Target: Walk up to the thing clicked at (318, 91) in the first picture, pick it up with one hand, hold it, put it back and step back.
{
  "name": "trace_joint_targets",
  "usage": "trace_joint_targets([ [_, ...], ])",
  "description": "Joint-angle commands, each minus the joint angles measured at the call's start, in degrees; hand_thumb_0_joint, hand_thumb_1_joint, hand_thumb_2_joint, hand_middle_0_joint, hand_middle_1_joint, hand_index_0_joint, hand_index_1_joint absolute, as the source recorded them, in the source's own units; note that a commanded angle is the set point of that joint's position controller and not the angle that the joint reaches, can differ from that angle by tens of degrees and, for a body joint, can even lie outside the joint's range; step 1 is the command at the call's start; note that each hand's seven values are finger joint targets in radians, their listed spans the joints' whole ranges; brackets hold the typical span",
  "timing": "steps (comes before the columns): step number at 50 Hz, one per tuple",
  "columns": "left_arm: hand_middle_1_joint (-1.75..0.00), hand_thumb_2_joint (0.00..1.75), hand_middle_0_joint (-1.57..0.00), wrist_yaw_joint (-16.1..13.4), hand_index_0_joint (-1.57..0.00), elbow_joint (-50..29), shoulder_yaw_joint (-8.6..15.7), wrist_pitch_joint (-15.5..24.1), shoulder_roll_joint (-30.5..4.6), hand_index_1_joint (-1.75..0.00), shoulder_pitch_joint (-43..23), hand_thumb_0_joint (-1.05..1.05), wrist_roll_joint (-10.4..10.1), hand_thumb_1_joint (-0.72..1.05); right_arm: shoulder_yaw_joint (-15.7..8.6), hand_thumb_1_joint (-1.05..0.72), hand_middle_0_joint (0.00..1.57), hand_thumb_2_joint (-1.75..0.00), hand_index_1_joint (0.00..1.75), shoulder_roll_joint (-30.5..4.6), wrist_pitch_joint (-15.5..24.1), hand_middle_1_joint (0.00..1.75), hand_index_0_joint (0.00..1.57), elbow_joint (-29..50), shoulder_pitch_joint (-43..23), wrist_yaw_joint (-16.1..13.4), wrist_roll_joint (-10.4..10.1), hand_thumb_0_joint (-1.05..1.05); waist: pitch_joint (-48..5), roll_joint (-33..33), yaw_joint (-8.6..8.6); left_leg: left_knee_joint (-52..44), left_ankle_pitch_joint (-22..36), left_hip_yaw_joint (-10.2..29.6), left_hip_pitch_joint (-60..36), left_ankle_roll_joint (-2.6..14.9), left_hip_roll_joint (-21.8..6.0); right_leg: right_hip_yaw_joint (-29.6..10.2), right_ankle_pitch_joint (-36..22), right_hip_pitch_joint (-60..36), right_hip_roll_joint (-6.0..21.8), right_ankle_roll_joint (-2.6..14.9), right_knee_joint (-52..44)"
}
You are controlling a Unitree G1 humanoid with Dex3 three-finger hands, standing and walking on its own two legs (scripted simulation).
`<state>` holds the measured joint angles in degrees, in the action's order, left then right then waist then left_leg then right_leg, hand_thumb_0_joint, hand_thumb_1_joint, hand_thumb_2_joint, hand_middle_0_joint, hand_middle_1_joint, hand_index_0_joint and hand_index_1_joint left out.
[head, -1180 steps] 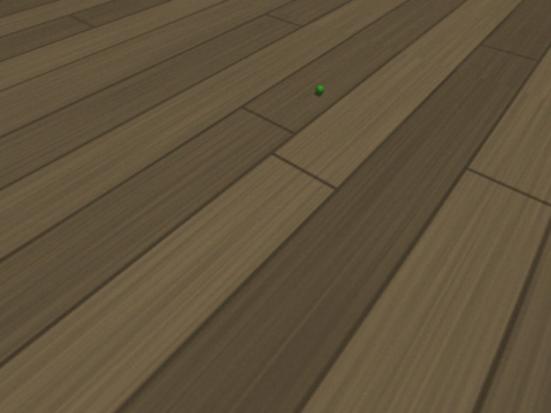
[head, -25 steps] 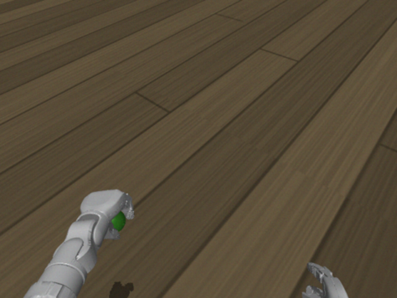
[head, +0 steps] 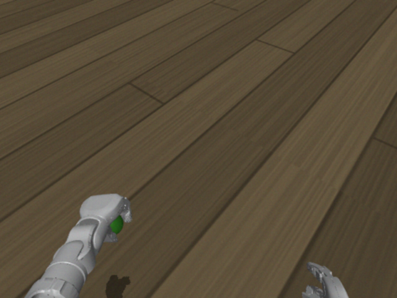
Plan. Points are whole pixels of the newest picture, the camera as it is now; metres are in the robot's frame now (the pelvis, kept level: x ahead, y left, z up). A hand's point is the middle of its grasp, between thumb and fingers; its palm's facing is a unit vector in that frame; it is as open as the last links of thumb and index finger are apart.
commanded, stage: crouch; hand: left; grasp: from above
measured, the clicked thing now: (111, 224) +0.31 +0.23 -0.10
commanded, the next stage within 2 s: lower in 1.68 s
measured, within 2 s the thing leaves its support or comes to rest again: neither
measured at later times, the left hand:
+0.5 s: hand (130, 234) +0.35 +0.24 -0.30, palm faces -0.43 +0.02 -0.90, open 6.7 cm
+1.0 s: hand (139, 242) +0.39 +0.25 -0.50, palm faces -0.45 -0.02 -0.89, open 6.7 cm
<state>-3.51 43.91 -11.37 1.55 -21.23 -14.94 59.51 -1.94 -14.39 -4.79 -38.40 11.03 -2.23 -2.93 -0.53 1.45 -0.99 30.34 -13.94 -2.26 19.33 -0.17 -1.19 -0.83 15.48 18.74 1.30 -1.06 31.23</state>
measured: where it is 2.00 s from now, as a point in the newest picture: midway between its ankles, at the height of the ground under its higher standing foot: outside the picture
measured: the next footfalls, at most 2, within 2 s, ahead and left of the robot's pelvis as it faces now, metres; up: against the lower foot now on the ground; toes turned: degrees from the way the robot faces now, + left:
none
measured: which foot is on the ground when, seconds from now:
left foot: down 0.00-1.00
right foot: down 0.00-1.00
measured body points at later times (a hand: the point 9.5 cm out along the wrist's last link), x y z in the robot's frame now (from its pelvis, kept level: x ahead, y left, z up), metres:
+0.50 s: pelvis -0.05 +0.01 -0.18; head +0.10 +0.03 +0.24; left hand +0.37 +0.23 -0.25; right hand -0.02 -0.28 -0.30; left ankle +0.02 +0.12 -0.73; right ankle +0.01 -0.13 -0.73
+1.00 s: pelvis -0.07 +0.01 -0.33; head +0.17 +0.05 +0.05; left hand +0.41 +0.25 -0.44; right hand -0.02 -0.27 -0.44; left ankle +0.02 +0.12 -0.73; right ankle +0.00 -0.13 -0.73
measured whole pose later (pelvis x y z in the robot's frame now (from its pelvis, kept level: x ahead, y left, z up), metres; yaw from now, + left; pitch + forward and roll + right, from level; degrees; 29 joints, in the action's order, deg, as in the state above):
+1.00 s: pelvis -0.07 +0.01 -0.33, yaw -3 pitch +38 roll -6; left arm -21.7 76.6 3.5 8.2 -35.2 -50.2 70.9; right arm -0.6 -14.1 4.4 -43.1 9.8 4.7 6.4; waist -8.6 1.0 -11.7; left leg 117.6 -37.9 4.6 118.4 0.4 -1.9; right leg 2.6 39.7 113.7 0.2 -1.8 115.0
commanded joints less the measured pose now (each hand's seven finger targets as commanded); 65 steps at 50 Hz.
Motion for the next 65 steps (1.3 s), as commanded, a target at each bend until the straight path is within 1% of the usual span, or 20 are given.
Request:
trace_joint_targets([
  [1,-0.7,0.39,-0.9,-8.01,-1.03,-3.11,4.8,1.6,-10.39,-0.57,-23.11,0.0,2.93,0.72,-3.43,-0.9,0.2,-0.9,0.3,-8.21,1.7,0.3,0.2,3.9,0.76,0.23,1.28,0.0,-13.64,-1.94,-2.13,4.65,8.04,0.01,-1.65,0.58,1.99,0.65,-8.29,7.0,-2.06,1.63,1.56],
  [5,-0.72,0.47,-0.96,-13.69,-1.07,2.59,6.46,2.52,-11.48,-0.61,-28.83,0.0,6.07,0.75,-4.53,-0.9,0.2,-0.9,0.3,-8.81,2.27,0.3,0.2,2.28,4.44,1.21,2.53,0.0,-20.95,-0.25,-3.19,16.72,6.77,0.12,8.91,0.33,1.93,0.38,-7.58,16.62,-1.89,1.75,12.0],
  [8,-0.73,0.48,-0.98,-16.81,-1.1,8.12,5.3,2.48,-9.29,-0.62,-31.85,0.0,7.39,0.8,-4.93,-0.9,0.2,-0.9,0.3,-9.21,2.95,0.3,0.2,2.08,5.83,1.6,2.96,0.0,-23.58,-0.11,-4.18,23.8,4.15,0.57,16.59,0.6,1.57,0.76,-4.81,24.98,-2.18,2.01,18.66],
  [15,-0.74,0.46,-0.94,-20.78,-1.07,14.63,8.47,1.87,-14.07,-0.61,-39.32,0.0,7.52,0.77,-5.67,-0.9,0.2,-0.9,0.3,-10.35,5.15,0.3,0.2,0.32,7.61,0.59,4.46,0.0,-33.68,4.35,-4.83,37.69,-1.99,2.14,31.66,0.84,0.98,2.46,1.3,41.52,-2.91,2.96,33.89],
  [22,-0.75,0.47,-0.88,-20.7,-1.0,18.82,10.95,0.73,-18.0,-0.62,-42.5,0.0,6.93,0.68,-5.56,-0.9,0.2,-0.9,0.3,-10.98,6.52,0.3,0.2,0.04,8.31,0.12,5.43,0.0,-39.06,4.16,-6.18,46.55,-11.65,3.67,44.56,0.93,0.63,3.24,9.27,52.89,-2.54,3.25,44.18],
  [33,-0.7,0.46,-0.87,-20.19,-0.99,18.56,14.18,4.78,-24.08,-0.58,-52.57,0.0,8.95,0.64,-4.28,-0.9,0.2,-0.9,0.3,-11.71,8.67,0.3,0.2,-2.23,9.96,2.14,7.11,0.0,-44.45,9.62,-9.17,60.21,-18.54,6.31,56.07,0.86,0.56,4.98,15.61,72.31,-2.26,3.62,58.65],
  [36,-0.71,0.46,-0.86,-20.87,-0.98,18.11,15.67,5.81,-26.08,-0.58,-53.93,0.0,9.77,0.65,-4.14,-0.89,0.2,-0.9,0.3,-12.19,9.18,0.3,0.2,-3.27,11.21,3.02,7.59,0.0,-47.47,12.07,-9.17,62.82,-15.95,7.2,54.88,0.36,0.37,5.67,14.01,75.15,-1.99,3.71,62.48],
  [37,-0.71,0.46,-0.86,-20.84,-0.98,22.59,14.6,5.3,-24.19,-0.58,-50.88,0.0,10.25,0.65,-3.73,-0.89,0.2,-0.9,0.3,-12.37,9.31,0.3,0.2,-3.02,10.76,3.35,7.7,0.0,-47.78,11.51,-9.44,64.38,-14.54,6.94,55.42,0.56,0.4,5.73,13.4,76.07,-2.04,3.61,63.24],
  [39,-0.71,0.47,-0.87,-21.36,-0.98,18.49,16.26,6.09,-27.11,-0.59,-56.21,0.0,10.45,0.65,-3.75,-0.9,0.2,-0.9,0.3,-12.55,9.48,0.3,0.2,-3.92,12.09,3.99,8.16,0.0,-49.03,12.76,-9.97,66.52,-12.68,7.17,56.21,0.45,0.28,6.02,11.86,77.53,-1.9,3.53,65.32],
  [41,-0.7,0.43,-0.87,-21.17,-0.99,23.87,14.79,5.52,-23.99,-0.58,-52.71,0.0,10.44,0.65,-3.42,-0.9,0.2,-0.9,0.3,-12.44,9.77,0.3,0.2,-3.78,11.28,4.7,8.44,0.0,-48.69,13.92,-10.09,68.63,-9.75,7.2,55.86,0.36,0.26,6.11,10.61,79.94,-1.78,3.5,67.24],
  [42,-0.7,0.44,-0.87,-21.39,-0.99,18.87,16.56,6.22,-27.38,-0.58,-57.46,0.0,10.59,0.65,-3.79,-0.9,0.2,-0.9,0.3,-12.93,9.81,0.3,0.2,-4.59,12.03,4.93,8.78,0.0,-50.39,15.27,-10.43,70.13,-8.44,7.03,55.97,0.34,0.08,6.17,9.37,80.29,-1.78,3.4,68.3],
  [49,-0.71,0.45,-0.89,-20.9,-1.0,24.67,16.93,6.59,-28.06,-0.59,-54.43,0.0,11.28,0.66,-3.31,-0.9,0.2,-0.9,0.3,-12.76,9.64,0.3,0.2,-4.24,11.91,6.81,9.37,0.0,-48.17,14.57,-10.23,75.82,-9.13,5.47,62.25,0.87,0.27,6.54,8.71,81.56,-2.39,3.31,71.98],
  [50,-0.7,0.45,-0.89,-20.95,-1.01,20.29,18.25,7.29,-30.6,-0.59,-57.89,0.0,11.12,0.67,-3.3,-0.91,0.2,-0.9,0.3,-12.83,9.57,0.3,0.2,-4.57,12.73,7.11,9.62,0.0,-49.08,15.88,-10.67,76.93,-7.67,5.23,62.6,0.86,0.15,6.63,7.34,80.88,-2.57,3.26,72.8],
  [52,-0.71,0.48,-0.9,-20.5,-1.0,25.89,17.02,6.95,-28.55,-0.6,-54.52,0.0,11.29,0.66,-3.0,-0.91,0.2,-0.9,0.3,-12.98,9.41,0.3,0.2,-4.07,11.97,7.54,9.64,0.0,-47.54,13.83,-10.88,78.47,-7.97,5.11,64.64,1.13,0.1,6.77,7.27,81.52,-2.87,3.1,73.64],
  [53,-0.72,0.48,-0.9,-20.69,-1.01,21.71,18.97,7.66,-32.0,-0.61,-57.56,0.0,11.25,0.67,-3.25,-0.91,0.2,-0.9,0.3,-13.18,9.29,0.3,0.2,-4.53,12.47,7.7,9.8,0.0,-47.98,14.8,-10.83,79.52,-7.88,4.66,65.99,1.24,0.13,6.52,6.56,80.87,-2.8,2.95,74.19],
  [55,-0.72,0.47,-0.9,-20.44,-1.02,21.89,19.46,8.27,-32.82,-0.61,-57.31,0.0,11.63,0.68,-2.55,-0.91,0.2,-0.91,0.3,-12.57,9.19,0.3,0.2,-3.94,12.6,8.26,9.97,0.0,-48.1,14.69,-10.6,80.73,-6.7,4.63,66.43,1.2,-0.06,6.77,5.46,80.44,-3.04,2.93,75.28],
  [56,-0.72,0.48,-0.91,-20.19,-1.02,26.4,18.45,8.04,-31.01,-0.61,-54.62,0.0,11.87,0.68,-2.96,-0.91,0.2,-0.9,0.3,-13.55,9.02,0.3,0.2,-4.64,12.44,8.33,10.01,0.0,-46.44,14.05,-10.95,81.17,-8.22,4.66,67.86,1.26,0.03,6.83,6.89,82.29,-3.11,2.92,75.7],
  [57,-0.71,0.47,-0.92,-20.29,-1.02,22.13,19.45,8.75,-33.32,-0.6,-58.46,0.0,11.68,0.69,-3.07,-0.91,0.2,-0.9,0.3,-13.34,8.85,0.3,0.2,-4.5,12.13,8.49,10.07,0.0,-47.83,14.42,-10.98,81.97,-8.55,4.48,68.96,1.43,-0.11,6.79,6.72,81.94,-3.52,2.93,76.22],
  [64,-0.72,0.46,-0.91,-20.62,-1.02,29.55,18.56,9.22,-33.02,-0.6,-58.63,0.0,12.75,0.7,-2.21,-0.9,0.2,-0.9,0.3,-14.1,8.68,0.3,0.2,-4.26,10.98,9.16,10.48,0.0,-43.43,14.79,-12.06,84.02,-14.3,5.01,73.8,1.3,-0.17,7.68,11.2,86.94,-3.59,3.15,79.7],
  [65,-0.73,0.47,-0.91,-20.92,-1.02,26.91,19.84,9.68,-35.23,-0.61,-61.37,0.0,12.72,0.7,-2.25,-0.9,0.2,-0.9,0.3,-14.28,8.71,0.3,0.2,-4.66,11.65,9.16,10.66,0.0,-43.8,14.53,-12.23,84.55,-14.81,5.08,74.16,1.42,-0.18,7.76,11.35,86.9,-3.61,3.09,79.89],
])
